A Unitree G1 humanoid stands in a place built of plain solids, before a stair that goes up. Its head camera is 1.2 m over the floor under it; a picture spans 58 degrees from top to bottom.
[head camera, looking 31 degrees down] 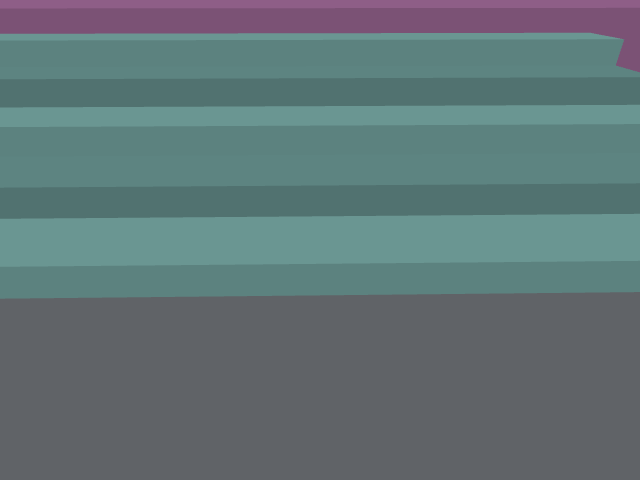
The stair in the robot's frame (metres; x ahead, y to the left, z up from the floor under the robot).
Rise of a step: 0.17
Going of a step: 0.43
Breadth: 5.60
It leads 1 degrees to the left of straight ahead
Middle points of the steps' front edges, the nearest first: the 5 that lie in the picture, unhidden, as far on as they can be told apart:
1.51 0.67 0.17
1.94 0.68 0.34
2.37 0.68 0.51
2.80 0.69 0.68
3.23 0.70 0.85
